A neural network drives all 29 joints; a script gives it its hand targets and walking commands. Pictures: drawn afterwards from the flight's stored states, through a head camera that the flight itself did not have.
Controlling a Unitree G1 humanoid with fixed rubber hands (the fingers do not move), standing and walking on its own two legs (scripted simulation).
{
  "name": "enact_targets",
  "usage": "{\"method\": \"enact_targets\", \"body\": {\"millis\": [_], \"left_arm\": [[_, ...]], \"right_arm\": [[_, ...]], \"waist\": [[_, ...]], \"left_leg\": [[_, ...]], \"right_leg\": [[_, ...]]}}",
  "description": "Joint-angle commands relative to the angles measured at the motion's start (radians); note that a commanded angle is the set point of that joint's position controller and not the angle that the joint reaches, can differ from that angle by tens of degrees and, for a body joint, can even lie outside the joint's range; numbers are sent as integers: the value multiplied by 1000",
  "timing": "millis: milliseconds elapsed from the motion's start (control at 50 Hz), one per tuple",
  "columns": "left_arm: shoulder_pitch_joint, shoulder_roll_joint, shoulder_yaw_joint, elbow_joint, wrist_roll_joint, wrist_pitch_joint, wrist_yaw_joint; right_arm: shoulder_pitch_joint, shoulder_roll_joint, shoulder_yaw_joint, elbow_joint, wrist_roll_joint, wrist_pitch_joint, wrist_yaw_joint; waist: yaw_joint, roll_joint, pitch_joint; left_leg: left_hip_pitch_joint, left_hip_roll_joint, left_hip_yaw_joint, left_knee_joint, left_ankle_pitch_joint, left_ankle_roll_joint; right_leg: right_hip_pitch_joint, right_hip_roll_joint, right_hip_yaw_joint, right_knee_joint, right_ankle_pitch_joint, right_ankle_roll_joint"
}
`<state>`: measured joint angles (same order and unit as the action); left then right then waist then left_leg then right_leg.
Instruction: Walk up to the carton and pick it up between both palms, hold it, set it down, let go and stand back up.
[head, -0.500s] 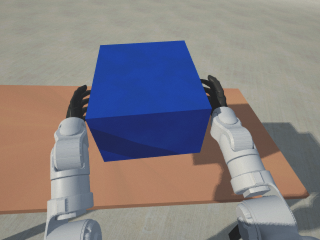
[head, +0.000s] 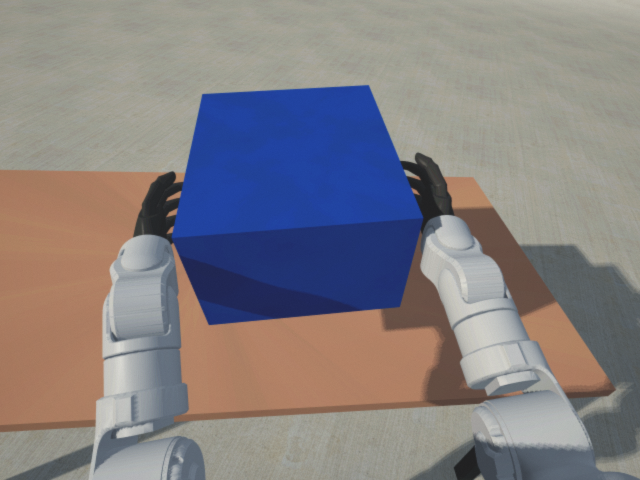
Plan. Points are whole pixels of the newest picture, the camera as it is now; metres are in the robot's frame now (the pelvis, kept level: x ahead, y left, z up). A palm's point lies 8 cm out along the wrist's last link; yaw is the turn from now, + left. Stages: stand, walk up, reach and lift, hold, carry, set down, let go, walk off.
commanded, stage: hold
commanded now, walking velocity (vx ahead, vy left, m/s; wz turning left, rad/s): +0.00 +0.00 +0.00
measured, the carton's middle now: (295, 194) +0.44 +0.02 +0.16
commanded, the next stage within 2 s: set down in 0.48 s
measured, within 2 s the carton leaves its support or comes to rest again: neither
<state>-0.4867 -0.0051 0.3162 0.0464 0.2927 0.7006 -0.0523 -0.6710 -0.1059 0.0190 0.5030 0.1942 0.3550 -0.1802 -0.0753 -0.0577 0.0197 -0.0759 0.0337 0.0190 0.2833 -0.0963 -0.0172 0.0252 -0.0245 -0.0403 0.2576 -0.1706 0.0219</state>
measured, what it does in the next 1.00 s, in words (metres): stands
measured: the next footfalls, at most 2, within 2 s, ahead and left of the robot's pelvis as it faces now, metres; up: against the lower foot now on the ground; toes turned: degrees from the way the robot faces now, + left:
none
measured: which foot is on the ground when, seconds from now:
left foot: down 0.00-1.00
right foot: down 0.00-1.00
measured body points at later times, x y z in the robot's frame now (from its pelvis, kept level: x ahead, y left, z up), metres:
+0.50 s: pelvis -0.01 +0.00 +0.00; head -0.04 +0.03 +0.45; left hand +0.36 +0.19 +0.17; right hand +0.38 -0.15 +0.18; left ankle +0.05 +0.13 -0.75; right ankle -0.01 -0.13 -0.75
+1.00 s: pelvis +0.01 -0.01 +0.00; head -0.01 +0.02 +0.45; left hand +0.36 +0.19 +0.12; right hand +0.40 -0.15 +0.15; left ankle +0.05 +0.13 -0.75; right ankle -0.01 -0.13 -0.75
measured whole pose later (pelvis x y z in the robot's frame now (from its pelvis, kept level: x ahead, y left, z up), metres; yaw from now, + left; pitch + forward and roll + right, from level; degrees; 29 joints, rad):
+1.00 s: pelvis +0.01 -0.01 +0.00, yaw +0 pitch -7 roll +0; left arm -0.39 -0.06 0.32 0.11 0.35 0.47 -0.05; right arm -0.60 -0.05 -0.06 0.65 0.03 0.01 -0.10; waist -0.01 -0.07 0.08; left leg -0.04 0.05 0.01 0.25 -0.09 -0.04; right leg 0.05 -0.01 -0.05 0.25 -0.18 0.00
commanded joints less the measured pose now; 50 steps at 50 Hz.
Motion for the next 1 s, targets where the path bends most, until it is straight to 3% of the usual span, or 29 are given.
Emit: {"method": "enact_targets", "body": {"millis": [0, 40, 60, 120, 140, 200, 280, 340, 380, 440, 460, 500, 540, 600, 680, 760, 800, 840, 980], "left_arm": [[-709, -443, -540, -242, -215, -99, -141], [-698, -436, -561, -259, -225, -109, -130], [-688, -439, -554, -243, -222, -106, -128], [-659, -401, -501, -172, -188, -93, -149], [-669, -407, -507, -191, -193, -92, -156], [-706, -423, -512, -186, -200, -88, -158], [-733, -445, -532, -185, -199, -88, -137], [-735, -453, -541, -204, -210, -94, -131], [-722, -444, -524, -182, -204, -96, -135], [-737, -439, -489, -101, -192, -88, -142], [-730, -450, -505, -139, -199, -94, -142], [-715, -446, -525, -136, -201, -99, -157], [-741, -461, -530, -145, -200, -122, -151], [-711, -455, -474, -110, -157, -162, -150], [-608, -451, -431, -36, -83, -195, -160], [-505, -435, -373, 11, -32, -209, -182], [-525, -428, -369, 10, -32, -227, -182], [-544, -437, -397, -20, -49, -254, -169], [-540, -480, -558, -160, -103, -381, -101]], "right_arm": [[-659, 569, 347, -416, 109, -89, 134], [-653, 553, 351, -441, 113, -93, 125], [-666, 547, 354, -446, 112, -95, 124], [-598, 553, 332, -341, 75, -70, 123], [-583, 558, 327, -343, 66, -66, 123], [-665, 559, 335, -392, 80, -74, 125], [-656, 535, 298, -324, 87, -74, 137], [-633, 548, 310, -330, 89, -78, 140], [-640, 553, 302, -326, 75, -79, 141], [-671, 537, 258, -267, 50, -77, 149], [-639, 555, 268, -271, 49, -81, 148], [-667, 563, 277, -337, 52, -103, 141], [-715, 557, 278, -360, 48, -134, 146], [-687, 547, 251, -310, 3, -190, 164], [-652, 516, 211, -239, -69, -287, 188], [-585, 482, 179, -165, -126, -344, 186], [-570, 473, 156, -133, -143, -372, 188], [-593, 482, 165, -168, -152, -411, 193], [-488, 495, 245, -200, -144, -510, 185]], "waist": [[6, 93, -498], [-7, 95, -528], [2, 89, -516], [-2, 44, -405], [-10, 51, -422], [5, 69, -442], [-8, 133, -417], [-14, 114, -444], [-10, 81, -456], [-2, 85, -386], [-13, 76, -410], [-17, 58, -472], [4, 71, -497], [41, 67, -457], [63, 75, -382], [68, 39, -267], [58, 49, -259], [67, 45, -304], [19, 91, -497]], "left_leg": [[280, -71, 24, 48, 260, -19], [311, -75, 25, 71, 311, -26], [304, -74, 23, 70, 305, -23], [254, -75, 31, 31, 205, -2], [251, -77, 29, 21, 187, -6], [235, -81, 29, 19, 155, -6], [265, -66, 19, 21, 171, -31], [280, -67, 21, 23, 175, -27], [285, -65, 22, 21, 167, -14], [238, -61, 28, -2, 97, -6], [247, -63, 28, 1, 124, -7], [298, -72, 25, 14, 174, -7], [317, -70, 25, 21, 201, -14], [300, -63, 40, 8, 187, -9], [308, -59, 66, -10, 166, 1], [272, -56, 83, -22, 152, 12], [252, -58, 86, -33, 108, 13], [244, -57, 92, -22, 126, 13], [360, -53, 61, 66, 450, -36]], "right_leg": [[-49, 78, -42, -17, 219, 14], [-46, 84, -43, -6, 276, 22], [-53, 86, -43, -9, 263, 20], [-44, 70, -40, -23, 229, 28], [-28, 66, -37, -20, 229, 30], [-37, 60, -33, -28, 194, 25], [-91, 75, -47, -31, 122, 3], [-93, 74, -42, -31, 131, 7], [-91, 77, -45, -30, 132, 15], [-113, 72, -46, -45, 53, 8], [-91, 73, -46, -38, 95, 13], [-58, 77, -41, -31, 171, 26], [-66, 85, -52, -32, 152, 21], [-70, 84, -62, -33, 116, 14], [-70, 70, -74, -45, 85, 6], [-54, 64, -80, -53, 88, 9], [-61, 55, -82, -57, 60, 8], [-42, 54, -89, -49, 63, 7], [15, 64, -97, 4, 428, 12]]}}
